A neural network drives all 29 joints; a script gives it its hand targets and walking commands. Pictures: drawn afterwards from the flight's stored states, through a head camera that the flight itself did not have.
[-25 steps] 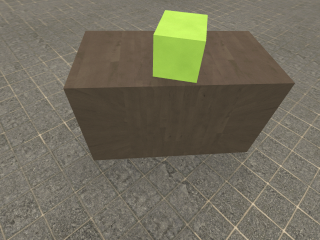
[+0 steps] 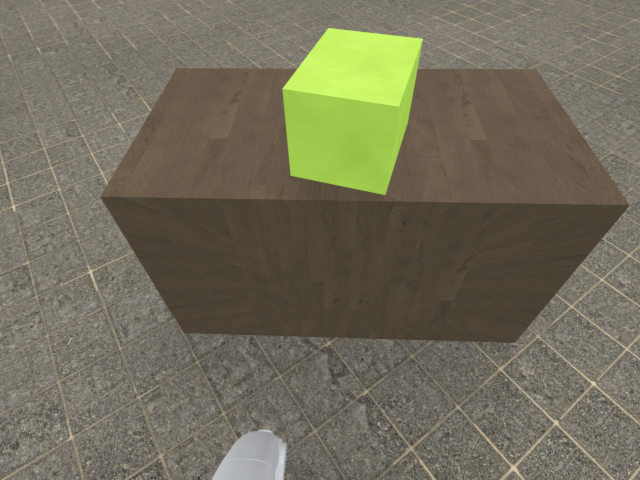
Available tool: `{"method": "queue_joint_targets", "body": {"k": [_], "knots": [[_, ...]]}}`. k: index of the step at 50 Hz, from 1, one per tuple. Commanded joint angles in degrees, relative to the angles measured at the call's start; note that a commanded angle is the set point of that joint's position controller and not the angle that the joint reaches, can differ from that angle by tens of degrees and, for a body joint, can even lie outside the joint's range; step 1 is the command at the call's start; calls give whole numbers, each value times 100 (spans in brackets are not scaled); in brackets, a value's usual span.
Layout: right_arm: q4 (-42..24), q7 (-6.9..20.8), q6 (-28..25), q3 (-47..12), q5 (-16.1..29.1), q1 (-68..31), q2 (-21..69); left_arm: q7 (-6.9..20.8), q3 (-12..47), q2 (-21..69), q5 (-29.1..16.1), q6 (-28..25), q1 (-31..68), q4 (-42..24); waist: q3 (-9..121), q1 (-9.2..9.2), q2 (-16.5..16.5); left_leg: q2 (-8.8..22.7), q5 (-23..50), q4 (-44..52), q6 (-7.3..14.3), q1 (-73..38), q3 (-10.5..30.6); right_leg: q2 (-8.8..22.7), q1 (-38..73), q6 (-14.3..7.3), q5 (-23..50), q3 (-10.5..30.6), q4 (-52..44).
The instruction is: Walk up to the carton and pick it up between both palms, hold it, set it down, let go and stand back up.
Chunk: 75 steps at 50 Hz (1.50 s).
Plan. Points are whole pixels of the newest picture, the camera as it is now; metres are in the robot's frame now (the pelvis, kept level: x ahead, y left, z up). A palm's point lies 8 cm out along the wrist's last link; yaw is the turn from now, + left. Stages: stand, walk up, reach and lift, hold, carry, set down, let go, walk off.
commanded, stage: walk up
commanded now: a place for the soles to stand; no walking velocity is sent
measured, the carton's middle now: (355, 108) +0.85 -0.01 +0.00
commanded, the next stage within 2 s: none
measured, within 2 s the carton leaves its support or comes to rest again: neither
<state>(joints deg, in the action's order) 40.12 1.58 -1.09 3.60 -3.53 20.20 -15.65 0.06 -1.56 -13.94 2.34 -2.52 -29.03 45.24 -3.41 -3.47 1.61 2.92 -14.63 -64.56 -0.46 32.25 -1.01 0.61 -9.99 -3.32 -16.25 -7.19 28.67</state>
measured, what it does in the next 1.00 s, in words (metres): walks ahead: left foot, then right foot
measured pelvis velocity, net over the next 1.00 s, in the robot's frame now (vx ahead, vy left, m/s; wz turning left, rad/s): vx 0.31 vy -0.05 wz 0.07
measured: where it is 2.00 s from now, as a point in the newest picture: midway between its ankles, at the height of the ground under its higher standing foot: (346, 433)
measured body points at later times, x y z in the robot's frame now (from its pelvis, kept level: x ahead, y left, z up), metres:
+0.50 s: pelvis +0.21 +0.02 +0.00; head +0.22 +0.03 +0.44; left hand +0.23 +0.29 -0.13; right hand +0.29 -0.25 -0.11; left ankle +0.23 +0.11 -0.74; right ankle +0.19 -0.12 -0.64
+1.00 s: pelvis +0.31 -0.05 -0.01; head +0.34 -0.08 +0.44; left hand +0.39 +0.23 -0.10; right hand +0.41 -0.31 -0.13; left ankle +0.29 +0.09 -0.69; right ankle +0.40 -0.15 -0.74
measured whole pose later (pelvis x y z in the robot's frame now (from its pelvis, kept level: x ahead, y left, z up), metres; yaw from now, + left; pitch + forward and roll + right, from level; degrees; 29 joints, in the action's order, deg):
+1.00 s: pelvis +0.31 -0.05 -0.01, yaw +4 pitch -2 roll +2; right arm 34.8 -0.5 1.1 1.4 -1.9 22.4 -16.4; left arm -0.7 -0.7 -16.6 1.8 0.4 -17.6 35.8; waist -5.4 -1.0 1.4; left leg 0.2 -29.9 -55.7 -1.6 22.7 0.1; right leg 3.4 -20.4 -2.6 -10.7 -4.3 33.1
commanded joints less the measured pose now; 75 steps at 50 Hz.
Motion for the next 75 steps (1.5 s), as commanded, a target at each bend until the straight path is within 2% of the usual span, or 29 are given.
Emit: {"method": "queue_joint_targets", "body": {"k": [1, 5, 10, 12, 14, 15, 16, 17, 18, 19, 21, 24, 28, 32, 36, 37, 38, 39, 41, 46, 50, 54, 56, 58, 59, 62, 64, 67, 75], "knots": [[-553, 20, 2, 54, 55, 81, -224, -44, -229, -844, 21, -141, -706, -306, -372, -2, -646, 161, 569, 800, -44, 890, 108, 1230, 566, -223, 384, 1531, -1430], [-973, 15, -55, -10, 132, -771, -109, -59, -190, -787, 81, -99, -1111, -266, -466, -295, -682, 42, 695, 2024, 40, 766, -99, 1219, 915, -297, 1430, 1202, -1278], [-1098, -38, -98, 4, 108, -890, 38, -44, -103, -848, 72, -17, -1090, -237, -531, -242, -720, -191, 640, 2717, 269, -234, -371, 1289, 605, -452, 1799, 877, -1042], [-1007, -92, -132, 39, 70, -601, 70, -42, -49, -819, 66, 24, -993, -230, -580, -71, -704, -315, 442, 2971, 310, -845, -430, 1315, 367, -428, 1829, 813, -680], [-759, -193, -217, 185, -29, 347, -196, -43, -10, -855, -9, 61, -893, -305, -26, 448, -223, -435, 647, 3488, 519, -2500, -367, 985, -197, -238, 2097, 410, 928], [-603, -238, -252, 306, -134, 1138, -539, -54, 19, -813, -8, 58, -916, -432, 576, 860, 110, 207, 375, 3332, 859, -3861, 595, 656, -1157, -74, 1208, 282, 2330], [-634, -293, -241, 463, -159, 1694, -1120, -36, 89, -588, 17, 63, -1198, -637, 1386, 1007, 1058, 1923, -91, 3550, 1547, -4945, 3287, -28, -2271, 147, -1665, 208, 4091], [-681, -382, -156, 471, 53, 1600, -1266, -30, -53, -964, 129, 157, -1062, -681, 1192, 972, 486, 2385, -662, 4485, 1944, -4604, 4421, -133, -2725, 277, -1702, 695, 4621], [-672, -454, -150, 459, 187, 1314, -1183, -15, -116, -1091, 131, 230, -617, -840, 702, 950, 379, 2458, -643, 4741, 2185, -4220, 4413, 130, -3068, 380, -1501, 961, 5195], [-628, -453, -153, 346, 200, 1021, -940, -1, -106, -1033, 155, 225, -295, -931, 214, 794, -142, 2244, 90, 4793, 1989, -3638, 3583, 280, -3025, 436, -1138, 1033, 5203], [-640, -382, -231, 206, 170, 509, -750, 55, -40, -709, 141, 186, -290, -919, -287, 415, -331, 1732, 1829, 4564, 1700, -2543, 2032, 454, -2496, 467, -718, 1155, 4756], [-559, -268, -360, 66, 81, 240, -597, 195, -31, -567, 89, 240, -492, -863, -459, 48, 70, 1129, 2284, 4667, 1383, -1499, 986, 427, -1845, 551, -256, 969, 4159], [-520, -213, -396, 51, -12, 300, -804, 357, 18, -496, 68, 233, 111, -1051, -450, 180, 665, 735, 1949, 4855, 1182, -1682, 366, 508, -1928, 559, 519, 665, 2692], [-426, -133, -356, 33, 160, 655, -989, 307, -30, -553, 44, 135, 911, -1257, -211, 529, 882, 756, 2608, 4448, 1110, -2006, 308, 390, -1433, 439, 890, 484, 1209], [-536, -138, -185, -39, 226, 696, -970, 125, -194, -796, 58, 36, 398, -1024, 277, 223, 108, 523, 1590, 3067, 696, -1442, 159, 47, 188, 215, 1580, 297, 281], [-602, -130, -164, -124, 202, 833, -771, 81, -298, -1066, 47, 15, 154, -984, 495, 95, -295, 315, 826, 2480, 507, -1116, 70, 283, 742, 74, 1858, 564, 221], [-701, -138, -134, -244, 203, 1117, -481, 37, -438, -1536, 32, 26, -30, -1070, 758, 48, -1350, -182, -682, 1304, 174, -650, -241, 1332, 985, -315, 2101, 2003, -182], [-802, -186, -32, -283, 199, 1304, -379, -1, -404, -1577, -43, 70, -59, -1148, 801, 72, -1494, -513, -2272, 328, -13, -638, -48, 2095, 561, -793, 1493, 3257, -819], [-778, -304, 211, -132, 203, 1127, -644, -104, -358, -1350, -102, 218, 636, -1203, 309, 150, -1067, -155, -2166, -255, -24, -577, 321, 2143, -223, -1228, -194, 3223, -1119], [-719, -233, 186, -58, 161, 1002, -550, -102, -187, -1063, -47, 218, 1144, -1293, 76, 365, -1088, -211, -1517, 568, -141, -1023, 142, 1281, -1010, -858, 719, 1545, -933], [-808, -204, 179, -71, 195, 661, -431, -117, -181, -1158, -29, 250, 1036, -1317, 292, 219, -1027, -266, -1391, 1572, -63, -1087, 102, 1212, -795, -838, 87, 1494, -818], [-739, -212, 119, -55, 249, 720, -337, -92, -82, -1190, -83, 382, 1161, -1353, 383, 391, -903, -362, -108, 3431, 93, -2260, -58, 1152, -1406, -538, -850, 1360, -508], [-724, -234, 75, 31, 215, 593, -604, -42, 25, -962, -145, 364, 956, -1353, 241, 355, -432, -5, -27, 3836, 284, -2556, 576, 1017, -1795, -174, -868, 1308, -216], [-887, -214, 47, 124, 213, 20, -1027, 19, 125, -744, -267, 355, 673, -1269, -8, 190, 623, 1122, -1779, 4764, 857, -1127, 2297, 198, -1086, 268, -639, 647, 580], [-896, -203, 57, 120, 243, -308, -1060, 11, 49, -877, -267, 378, 703, -1196, -262, 164, 693, 1081, -1872, 4787, 963, -178, 2100, 237, -220, 226, -683, 742, 850], [-828, -147, 42, -64, 327, -252, -596, 56, 34, -1044, -197, 260, 808, -1150, -237, 158, 454, 335, -1120, 4437, 301, -749, 963, 512, -307, 173, 259, 954, -47], [-830, -134, 5, -100, 353, -155, -657, 31, 28, -1095, -181, 190, 775, -1133, -93, 205, 584, 266, -426, 4158, 269, -1088, 1026, 549, -402, 100, 428, 1022, -196], [-868, -106, 39, -100, 331, -84, -666, 34, 49, -1096, -184, 169, 807, -1120, 19, 262, 172, 210, -821, 4137, 305, -1296, 894, 569, -586, 115, 32, 1060, -271], [-871, -135, 5, -124, 318, -58, -697, 33, 71, -1010, -200, 126, 876, -1208, 401, 268, -285, 123, 198, 3826, 304, -1689, 822, 673, -466, 48, 767, 983, -243]]}}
